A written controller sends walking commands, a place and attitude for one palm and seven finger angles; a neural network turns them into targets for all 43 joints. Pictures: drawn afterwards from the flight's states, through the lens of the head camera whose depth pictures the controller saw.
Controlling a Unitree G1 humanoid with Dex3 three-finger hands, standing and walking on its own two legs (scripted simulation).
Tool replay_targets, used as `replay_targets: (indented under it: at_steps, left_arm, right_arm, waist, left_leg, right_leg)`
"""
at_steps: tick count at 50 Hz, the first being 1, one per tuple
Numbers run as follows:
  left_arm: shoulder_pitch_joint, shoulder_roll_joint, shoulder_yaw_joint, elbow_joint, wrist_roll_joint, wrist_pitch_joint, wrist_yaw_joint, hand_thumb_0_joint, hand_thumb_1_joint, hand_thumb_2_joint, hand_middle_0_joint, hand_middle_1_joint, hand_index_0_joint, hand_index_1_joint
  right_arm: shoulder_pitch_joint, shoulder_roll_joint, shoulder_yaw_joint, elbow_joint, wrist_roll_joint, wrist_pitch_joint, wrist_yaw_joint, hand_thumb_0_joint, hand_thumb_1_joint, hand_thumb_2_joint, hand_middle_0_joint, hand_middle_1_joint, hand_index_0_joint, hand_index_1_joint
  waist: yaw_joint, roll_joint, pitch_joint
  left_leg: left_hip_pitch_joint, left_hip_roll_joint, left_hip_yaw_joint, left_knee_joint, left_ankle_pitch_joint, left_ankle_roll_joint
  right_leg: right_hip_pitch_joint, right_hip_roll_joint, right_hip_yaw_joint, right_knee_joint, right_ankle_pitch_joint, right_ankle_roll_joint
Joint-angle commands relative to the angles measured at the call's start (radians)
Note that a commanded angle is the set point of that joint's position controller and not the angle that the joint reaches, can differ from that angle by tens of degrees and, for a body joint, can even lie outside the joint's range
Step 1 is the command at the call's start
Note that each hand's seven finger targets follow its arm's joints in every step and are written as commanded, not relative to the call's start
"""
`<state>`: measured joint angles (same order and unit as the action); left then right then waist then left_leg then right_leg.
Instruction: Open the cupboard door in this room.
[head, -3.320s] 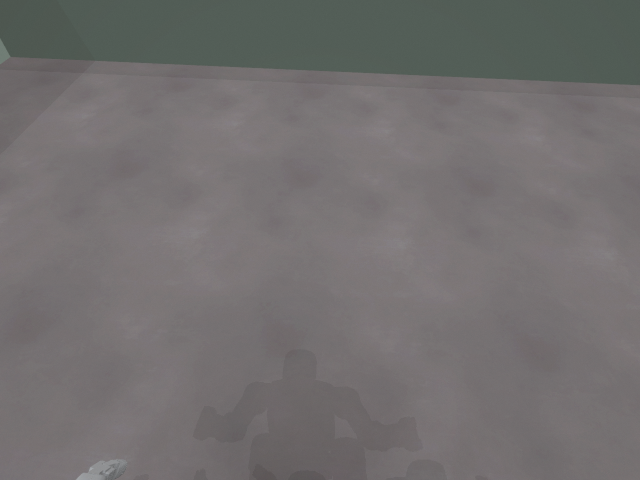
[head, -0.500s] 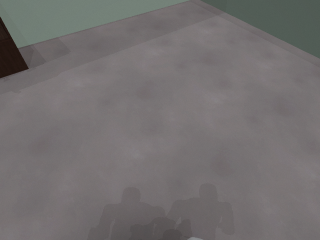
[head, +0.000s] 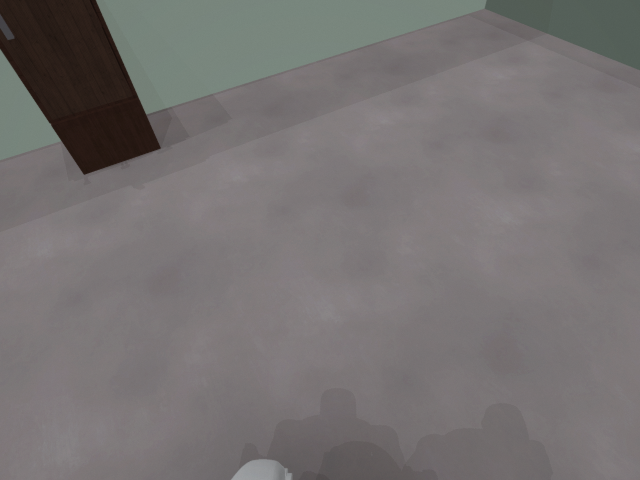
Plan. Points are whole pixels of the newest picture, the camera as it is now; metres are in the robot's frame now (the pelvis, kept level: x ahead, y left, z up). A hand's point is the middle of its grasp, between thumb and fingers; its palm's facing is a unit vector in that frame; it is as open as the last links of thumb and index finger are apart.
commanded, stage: turn or walk to find it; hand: left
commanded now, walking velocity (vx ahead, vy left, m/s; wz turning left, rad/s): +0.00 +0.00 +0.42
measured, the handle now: out of the picture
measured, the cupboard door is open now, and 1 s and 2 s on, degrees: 0 0 0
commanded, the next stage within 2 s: stand and wait in 0.20 s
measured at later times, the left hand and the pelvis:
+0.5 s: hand out of the picture -0.03 +0.24 -0.17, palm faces +0.20 -0.95 -0.23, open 7.4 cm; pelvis -0.02 +0.03 +0.00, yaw +8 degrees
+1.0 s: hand out of the picture -0.07 +0.20 -0.18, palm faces +0.22 -0.96 -0.18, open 7.4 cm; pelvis -0.04 +0.03 +0.00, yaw +10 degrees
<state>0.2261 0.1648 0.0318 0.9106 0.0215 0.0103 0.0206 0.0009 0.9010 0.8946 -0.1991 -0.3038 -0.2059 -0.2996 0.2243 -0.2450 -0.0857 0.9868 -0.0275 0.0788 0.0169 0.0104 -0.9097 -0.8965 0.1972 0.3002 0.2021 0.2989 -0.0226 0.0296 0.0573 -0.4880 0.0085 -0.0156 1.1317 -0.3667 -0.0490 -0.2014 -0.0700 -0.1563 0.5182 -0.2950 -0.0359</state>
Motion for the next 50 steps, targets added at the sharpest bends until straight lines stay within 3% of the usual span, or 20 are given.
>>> replay_targets:
  at_steps: [1,7,10,11,12,13,15,19,24,27,29,30,31,34,39,41,42,43,46,50]
  left_arm:
    - [0.054,0.214,0.053,-0.038,0.007,-0.021,0.020,0.000,0.900,0.900,-0.200,-0.300,-0.200,-0.300]
    - [0.079,0.254,0.068,-0.002,0.011,-0.011,0.016,0.000,0.900,0.900,-0.200,-0.300,-0.200,-0.300]
    - [0.052,0.245,0.069,0.006,-0.001,-0.001,0.012,0.000,0.900,0.900,-0.200,-0.300,-0.200,-0.300]
    - [0.070,0.204,0.064,-0.003,-0.008,0.005,0.009,0.000,0.900,0.900,-0.200,-0.300,-0.200,-0.300]
    - [0.071,0.134,0.045,-0.037,-0.012,0.009,0.003,0.000,0.900,0.900,-0.200,-0.300,-0.200,-0.300]
    - [0.014,0.139,0.034,-0.045,-0.001,0.020,0.009,0.000,0.900,0.900,-0.200,-0.300,-0.200,-0.300]
    - [-0.017,0.140,0.039,-0.012,-0.005,0.028,0.007,0.000,0.900,0.900,-0.200,-0.300,-0.200,-0.300]
    - [0.058,0.112,0.026,0.056,-0.006,0.022,-0.004,0.000,0.900,0.900,-0.200,-0.300,-0.200,-0.300]
    - [0.055,0.082,0.006,0.072,-0.008,0.016,0.003,0.000,0.900,0.900,-0.200,-0.300,-0.200,-0.300]
    - [0.138,0.097,0.006,0.109,-0.005,-0.003,0.008,0.000,0.900,0.900,-0.200,-0.300,-0.200,-0.300]
    - [0.123,0.194,0.023,0.100,0.004,-0.019,0.018,0.000,0.900,0.900,-0.200,-0.300,-0.200,-0.300]
    - [0.119,0.229,0.033,0.091,0.003,-0.021,0.016,0.000,0.900,0.900,-0.200,-0.300,-0.200,-0.300]
    - [0.122,0.224,0.039,0.086,0.004,-0.022,0.018,0.000,0.900,0.900,-0.200,-0.300,-0.200,-0.300]
    - [0.049,0.171,0.029,0.079,0.010,-0.017,0.021,0.000,0.900,0.900,-0.200,-0.300,-0.200,-0.300]
    - [0.039,0.159,0.026,0.104,-0.003,-0.010,0.018,0.000,0.900,0.900,-0.200,-0.300,-0.200,-0.300]
    - [0.058,0.099,0.014,0.097,-0.014,0.001,0.012,0.000,0.900,0.900,-0.200,-0.300,-0.200,-0.300]
    - [0.070,0.079,0.010,0.097,-0.013,0.000,0.010,0.000,0.900,0.900,-0.200,-0.300,-0.200,-0.300]
    - [0.041,0.077,0.006,0.118,-0.008,0.009,0.012,0.000,0.900,0.900,-0.200,-0.300,-0.200,-0.300]
    - [0.082,0.077,-0.004,0.158,-0.006,0.007,0.006,0.000,0.900,0.900,-0.200,-0.300,-0.200,-0.300]
    - [0.099,0.085,-0.009,0.193,-0.009,-0.008,0.008,0.000,0.900,0.900,-0.200,-0.300,-0.200,-0.300]
  right_arm:
    - [-0.075,-0.047,-0.003,-0.082,0.008,-0.023,0.002,0.000,-0.900,-0.900,0.200,0.300,0.200,0.300]
    - [-0.097,-0.034,0.012,-0.087,0.019,-0.037,-0.003,0.000,-0.900,-0.900,0.200,0.300,0.200,0.300]
    - [-0.012,-0.053,0.012,-0.067,0.016,-0.052,-0.006,0.000,-0.900,-0.900,0.200,0.300,0.200,0.300]
    - [0.019,-0.112,0.001,-0.060,0.011,-0.064,-0.008,0.000,-0.900,-0.900,0.200,0.300,0.200,0.300]
    - [0.049,-0.198,-0.015,-0.064,0.006,-0.068,-0.013,0.000,-0.900,-0.900,0.200,0.300,0.200,0.300]
    - [0.072,-0.210,-0.018,-0.048,0.006,-0.062,-0.022,0.000,-0.900,-0.900,0.200,0.300,0.200,0.300]
    - [-0.011,-0.155,-0.001,-0.055,0.004,-0.065,-0.040,0.000,-0.900,-0.900,0.200,0.300,0.200,0.300]
    - [-0.059,-0.105,0.023,-0.052,0.011,-0.081,-0.047,0.000,-0.900,-0.900,0.200,0.300,0.200,0.300]
    - [-0.034,-0.101,0.020,-0.014,0.007,-0.077,-0.044,0.000,-0.900,-0.900,0.200,0.300,0.200,0.300]
    - [-0.052,-0.085,0.021,-0.007,0.017,-0.074,-0.039,0.000,-0.900,-0.900,0.200,0.300,0.200,0.300]
    - [-0.040,-0.018,0.027,-0.022,0.028,-0.071,-0.026,0.000,-0.900,-0.900,0.200,0.300,0.200,0.300]
    - [-0.061,-0.008,0.028,-0.037,0.022,-0.059,-0.025,0.000,-0.900,-0.900,0.200,0.300,0.200,0.300]
    - [-0.097,-0.019,0.021,-0.047,0.015,-0.046,-0.026,0.000,-0.900,-0.900,0.200,0.300,0.200,0.300]
    - [-0.052,0.000,0.020,-0.008,0.020,-0.047,-0.023,0.000,-0.900,-0.900,0.200,0.300,0.200,0.300]
    - [0.043,0.029,0.036,0.049,0.016,-0.060,-0.029,0.000,-0.900,-0.900,0.200,0.300,0.200,0.300]
    - [0.058,-0.039,0.036,0.057,0.007,-0.080,-0.036,0.000,-0.900,-0.900,0.200,0.300,0.200,0.300]
    - [0.028,-0.072,0.036,0.045,0.007,-0.081,-0.039,0.000,-0.900,-0.900,0.200,0.300,0.200,0.300]
    - [0.007,-0.062,0.037,0.056,0.007,-0.086,-0.041,0.000,-0.900,-0.900,0.200,0.300,0.200,0.300]
    - [0.006,-0.046,0.046,0.062,0.013,-0.091,-0.050,0.000,-0.900,-0.900,0.200,0.300,0.200,0.300]
    - [0.057,-0.015,0.052,0.089,0.018,-0.094,-0.047,0.000,-0.900,-0.900,0.200,0.300,0.200,0.300]
  waist:
    - [0.051,-0.174,-0.023]
    - [0.067,-0.219,-0.065]
    - [0.015,-0.156,-0.106]
    - [0.000,0.013,-0.135]
    - [-0.007,0.279,-0.125]
    - [-0.038,0.227,-0.127]
    - [-0.009,0.200,-0.058]
    - [0.029,0.110,-0.056]
    - [0.017,0.100,-0.048]
    - [0.053,0.055,-0.064]
    - [0.037,-0.174,-0.045]
    - [0.049,-0.271,-0.043]
    - [0.075,-0.334,-0.021]
    - [0.032,-0.190,-0.002]
    - [0.010,-0.135,-0.028]
    - [0.028,0.084,-0.018]
    - [0.045,0.104,-0.020]
    - [0.039,0.177,0.004]
    - [0.058,0.101,0.004]
    - [0.043,-0.009,-0.021]
  left_leg:
    - [-0.029,0.030,0.029,-0.111,-0.056,-0.019]
    - [0.105,0.023,0.092,-0.362,-0.095,0.002]
    - [0.296,0.022,0.115,-0.657,0.122,0.021]
    - [0.437,0.132,-0.023,-0.758,0.287,0.064]
    - [0.515,0.369,-0.302,-0.789,0.634,0.185]
    - [0.415,0.405,-0.288,-0.812,0.562,0.253]
    - [0.313,0.328,-0.223,-0.830,0.419,0.238]
    - [0.341,0.238,-0.079,-0.815,0.570,0.206]
    - [0.345,0.241,-0.101,-0.813,0.485,0.208]
    - [0.285,0.178,-0.070,-0.717,0.387,0.140]
    - [0.145,0.045,0.034,-0.580,0.145,0.052]
    - [0.119,-0.004,0.057,-0.485,-0.056,0.033]
    - [0.113,0.012,0.025,-0.356,-0.149,0.039]
    - [0.134,0.022,0.020,-0.270,-0.113,0.041]
    - [0.349,0.028,0.070,-0.662,0.129,0.032]
    - [0.336,0.168,-0.108,-0.794,0.227,0.085]
    - [0.246,0.215,-0.143,-0.826,0.176,0.110]
    - [0.193,0.207,-0.158,-0.891,0.120,0.115]
    - [0.193,0.169,-0.103,-0.879,0.146,0.106]
    - [0.247,0.119,-0.026,-0.820,0.185,0.076]
  right_leg:
    - [0.080,-0.269,0.163,-0.191,0.365,-0.101]
    - [0.094,-0.300,0.132,-0.115,0.487,-0.107]
    - [0.023,-0.264,0.043,0.019,0.405,-0.022]
    - [-0.116,-0.193,-0.001,0.164,0.237,0.036]
    - [-0.334,-0.067,-0.030,0.341,-0.254,0.105]
    - [-0.289,-0.050,0.057,0.478,-0.353,0.092]
    - [-0.307,-0.053,0.134,0.565,-0.247,0.089]
    - [-0.231,-0.034,0.116,0.460,-0.140,0.096]
    - [-0.116,-0.009,0.093,0.184,-0.136,0.093]
    - [0.035,-0.010,0.084,-0.098,0.101,0.093]
    - [0.095,-0.213,0.288,-0.178,0.268,0.017]
    - [0.053,-0.302,0.359,-0.221,0.263,-0.068]
    - [-0.015,-0.316,0.390,-0.263,0.230,-0.116]
    - [-0.046,-0.251,0.271,-0.217,0.318,-0.118]
    - [-0.103,-0.172,0.181,-0.133,0.167,-0.039]
    - [-0.140,-0.050,0.110,-0.039,0.030,0.041]
    - [-0.068,-0.028,0.088,-0.046,0.012,0.057]
    - [-0.023,-0.018,0.065,-0.014,0.011,0.069]
    - [0.031,-0.027,0.090,-0.060,0.073,0.061]
    - [0.049,-0.056,0.120,-0.146,0.136,0.050]
